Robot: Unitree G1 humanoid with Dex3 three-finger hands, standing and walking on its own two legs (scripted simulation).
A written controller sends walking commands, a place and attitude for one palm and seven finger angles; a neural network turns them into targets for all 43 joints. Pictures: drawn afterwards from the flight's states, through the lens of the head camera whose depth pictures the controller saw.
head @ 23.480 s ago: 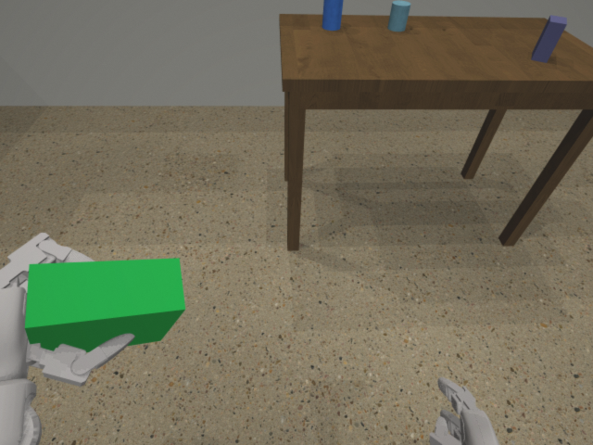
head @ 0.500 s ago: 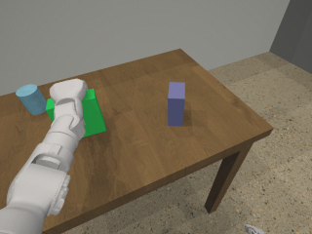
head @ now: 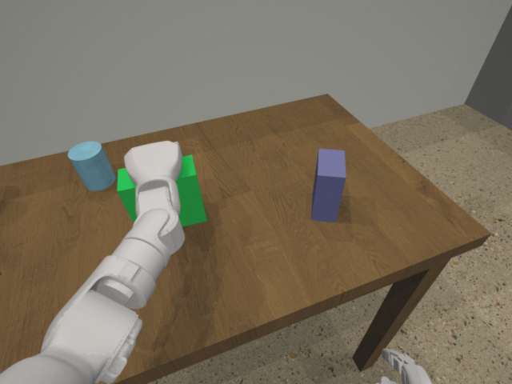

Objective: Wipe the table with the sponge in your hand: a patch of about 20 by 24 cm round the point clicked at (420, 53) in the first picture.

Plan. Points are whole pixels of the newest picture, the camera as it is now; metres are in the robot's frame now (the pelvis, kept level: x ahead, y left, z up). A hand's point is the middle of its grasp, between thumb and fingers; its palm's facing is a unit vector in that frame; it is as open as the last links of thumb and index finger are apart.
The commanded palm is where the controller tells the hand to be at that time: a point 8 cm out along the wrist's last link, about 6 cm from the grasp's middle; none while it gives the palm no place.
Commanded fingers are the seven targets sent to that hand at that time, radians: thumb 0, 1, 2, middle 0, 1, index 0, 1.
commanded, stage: wipe back along the third lane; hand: left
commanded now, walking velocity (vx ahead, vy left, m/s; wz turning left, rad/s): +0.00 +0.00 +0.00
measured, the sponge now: (168, 204) +0.41 +0.20 +0.06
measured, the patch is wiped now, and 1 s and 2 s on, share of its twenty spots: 0.90 0.90 0.90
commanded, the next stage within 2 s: slide back across to the middle lane in 1.18 s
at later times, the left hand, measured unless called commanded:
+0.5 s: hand (174, 202) +0.37 +0.17 +0.12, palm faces +0.10 -0.03 -1.00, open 9.9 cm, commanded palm +0.32 +0.14 +0.14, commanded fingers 0.00 0.10 1.30 -1.20 -1.60 -1.20 -1.60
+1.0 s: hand (180, 223) +0.32 +0.14 +0.12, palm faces +0.13 -0.09 -0.99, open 9.9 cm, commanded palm +0.26 +0.13 +0.15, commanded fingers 0.00 0.10 1.30 -1.20 -1.60 -1.20 -1.60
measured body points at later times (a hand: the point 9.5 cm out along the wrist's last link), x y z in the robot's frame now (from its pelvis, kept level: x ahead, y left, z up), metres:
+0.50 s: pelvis +0.01 -0.01 +0.00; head -0.01 -0.05 +0.45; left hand +0.36 +0.16 +0.17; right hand +0.23 -0.21 -0.10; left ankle +0.01 +0.10 -0.74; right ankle -0.02 -0.12 -0.74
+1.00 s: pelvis +0.00 -0.04 +0.00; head -0.04 -0.09 +0.44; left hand +0.31 +0.14 +0.17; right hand +0.23 -0.23 -0.10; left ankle +0.01 +0.10 -0.74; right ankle -0.02 -0.12 -0.74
